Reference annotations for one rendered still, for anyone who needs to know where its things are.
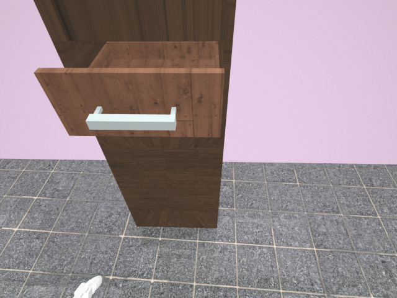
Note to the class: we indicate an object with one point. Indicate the drawer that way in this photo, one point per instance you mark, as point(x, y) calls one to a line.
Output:
point(142, 78)

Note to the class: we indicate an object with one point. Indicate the cabinet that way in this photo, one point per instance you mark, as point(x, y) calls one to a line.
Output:
point(165, 181)

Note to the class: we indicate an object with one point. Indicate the handle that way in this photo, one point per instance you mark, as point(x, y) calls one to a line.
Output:
point(98, 121)

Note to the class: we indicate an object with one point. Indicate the robot left hand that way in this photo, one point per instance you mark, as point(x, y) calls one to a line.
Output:
point(86, 290)

